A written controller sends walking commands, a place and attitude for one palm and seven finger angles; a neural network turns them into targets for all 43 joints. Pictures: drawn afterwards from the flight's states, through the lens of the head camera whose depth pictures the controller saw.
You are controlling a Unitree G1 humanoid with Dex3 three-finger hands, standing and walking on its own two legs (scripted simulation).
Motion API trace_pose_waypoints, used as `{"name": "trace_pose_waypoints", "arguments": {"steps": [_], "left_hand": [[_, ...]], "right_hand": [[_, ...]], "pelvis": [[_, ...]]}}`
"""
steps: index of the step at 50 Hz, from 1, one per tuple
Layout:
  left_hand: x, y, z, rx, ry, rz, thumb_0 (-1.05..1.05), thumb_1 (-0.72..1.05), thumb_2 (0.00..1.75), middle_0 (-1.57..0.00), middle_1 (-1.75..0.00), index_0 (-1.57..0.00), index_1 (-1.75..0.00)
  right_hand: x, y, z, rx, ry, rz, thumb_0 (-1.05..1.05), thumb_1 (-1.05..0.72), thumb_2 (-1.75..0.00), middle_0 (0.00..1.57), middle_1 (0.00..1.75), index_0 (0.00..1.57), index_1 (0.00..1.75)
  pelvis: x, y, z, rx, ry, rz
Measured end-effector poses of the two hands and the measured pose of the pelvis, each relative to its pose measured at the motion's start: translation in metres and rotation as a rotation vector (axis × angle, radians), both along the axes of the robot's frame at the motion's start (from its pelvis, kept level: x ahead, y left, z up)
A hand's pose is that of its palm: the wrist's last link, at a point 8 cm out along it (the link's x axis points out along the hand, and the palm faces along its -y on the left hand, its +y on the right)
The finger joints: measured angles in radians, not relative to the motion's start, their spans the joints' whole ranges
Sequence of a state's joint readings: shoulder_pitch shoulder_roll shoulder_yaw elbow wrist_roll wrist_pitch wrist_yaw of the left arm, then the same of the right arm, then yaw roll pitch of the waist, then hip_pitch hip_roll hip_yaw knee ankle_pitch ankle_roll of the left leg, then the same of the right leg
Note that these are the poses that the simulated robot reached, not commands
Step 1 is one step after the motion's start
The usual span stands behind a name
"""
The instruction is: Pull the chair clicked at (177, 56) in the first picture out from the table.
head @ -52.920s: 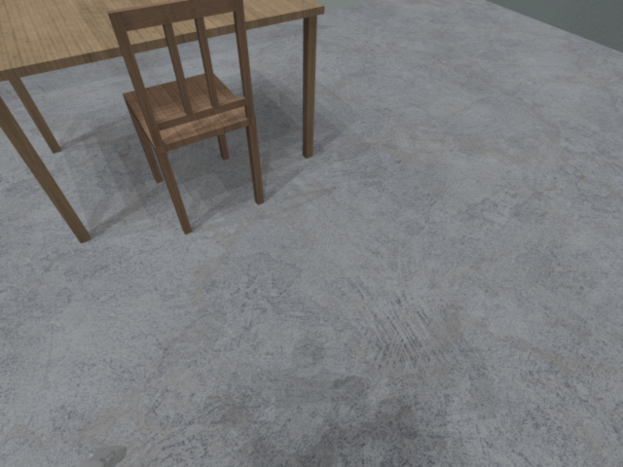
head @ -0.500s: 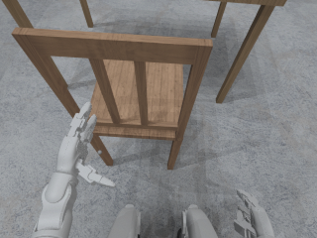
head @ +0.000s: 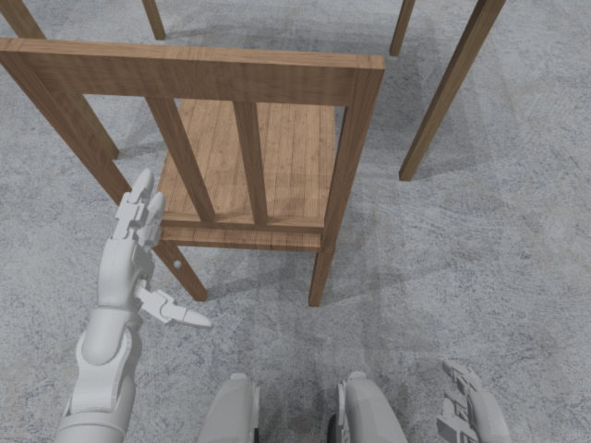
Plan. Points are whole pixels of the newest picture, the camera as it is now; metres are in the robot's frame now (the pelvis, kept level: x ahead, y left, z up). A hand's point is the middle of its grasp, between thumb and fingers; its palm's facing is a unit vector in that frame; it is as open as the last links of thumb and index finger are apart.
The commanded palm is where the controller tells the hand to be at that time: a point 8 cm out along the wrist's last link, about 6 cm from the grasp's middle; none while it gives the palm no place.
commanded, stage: aim the fingers beside a spindle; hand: left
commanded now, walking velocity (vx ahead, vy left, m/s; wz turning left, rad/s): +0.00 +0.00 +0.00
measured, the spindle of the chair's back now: (188, 169) +0.48 +0.17 +0.03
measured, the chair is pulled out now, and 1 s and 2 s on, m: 0.33 0.33 0.33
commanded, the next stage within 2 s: none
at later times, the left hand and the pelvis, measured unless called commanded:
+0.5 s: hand (179, 268) +0.33 +0.16 +0.02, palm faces -0.05 -1.00 -0.03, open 16.9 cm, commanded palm +0.31 +0.20 +0.02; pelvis +0.00 +0.00 +0.00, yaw +1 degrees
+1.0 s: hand (203, 274) +0.32 +0.12 +0.03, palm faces -0.12 -0.99 -0.01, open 16.9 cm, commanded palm +0.31 +0.20 +0.04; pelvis +0.00 +0.01 +0.00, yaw +0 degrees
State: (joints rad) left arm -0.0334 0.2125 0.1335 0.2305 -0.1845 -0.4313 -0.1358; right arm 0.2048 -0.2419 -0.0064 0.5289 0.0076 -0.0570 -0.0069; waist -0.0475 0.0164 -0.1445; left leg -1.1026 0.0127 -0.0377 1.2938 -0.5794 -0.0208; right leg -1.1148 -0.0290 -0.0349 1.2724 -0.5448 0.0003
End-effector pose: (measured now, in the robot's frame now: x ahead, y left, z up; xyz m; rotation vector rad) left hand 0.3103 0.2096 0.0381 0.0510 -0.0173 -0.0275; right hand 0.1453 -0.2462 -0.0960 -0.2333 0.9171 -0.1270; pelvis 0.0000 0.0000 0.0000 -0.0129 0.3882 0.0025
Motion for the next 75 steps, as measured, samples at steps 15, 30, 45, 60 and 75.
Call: {"name": "trace_pose_waypoints", "arguments": {"steps": [15,30,45,60,75], "left_hand": [[-0.001,-0.017,-0.013,-0.035,0.040,-0.056,-0.02,-0.50,0.30,-0.06,-0.08,-0.06,-0.08],[-0.005,-0.023,-0.026,-0.057,0.109,-0.093,-0.02,-0.50,0.30,-0.06,-0.08,-0.06,-0.08],[-0.005,-0.011,-0.031,-0.046,0.149,-0.070,-0.02,-0.50,0.30,-0.06,-0.08,-0.05,-0.08],[0.005,0.004,-0.022,-0.001,0.122,0.000,-0.01,-0.49,0.30,-0.06,-0.08,-0.06,-0.08],[0.011,-0.007,-0.010,0.012,0.028,-0.008,-0.01,-0.50,0.30,-0.07,-0.08,-0.06,-0.08]], "right_hand": [[0.007,-0.005,0.006,-0.023,-0.028,-0.005,0.01,-0.91,-0.89,0.20,0.30,0.20,0.30],[0.008,0.004,0.002,-0.008,-0.020,0.005,0.01,-0.91,-0.89,0.20,0.30,0.20,0.30],[0.003,0.004,0.000,0.002,0.000,0.011,0.01,-0.91,-0.89,0.20,0.30,0.20,0.30],[0.003,0.003,-0.001,0.027,0.011,0.010,0.01,-0.91,-0.89,0.20,0.30,0.20,0.30],[0.009,-0.001,-0.001,0.010,-0.011,0.027,0.01,-0.91,-0.89,0.20,0.30,0.20,0.30]], "pelvis": [[0.001,0.001,0.000,-0.002,-0.001,0.000],[0.000,0.005,-0.002,-0.007,0.002,0.005],[-0.001,0.006,-0.001,-0.010,0.003,0.011],[0.000,0.001,0.000,-0.003,0.001,0.003],[-0.002,-0.002,-0.003,0.000,-0.001,0.008]]}}
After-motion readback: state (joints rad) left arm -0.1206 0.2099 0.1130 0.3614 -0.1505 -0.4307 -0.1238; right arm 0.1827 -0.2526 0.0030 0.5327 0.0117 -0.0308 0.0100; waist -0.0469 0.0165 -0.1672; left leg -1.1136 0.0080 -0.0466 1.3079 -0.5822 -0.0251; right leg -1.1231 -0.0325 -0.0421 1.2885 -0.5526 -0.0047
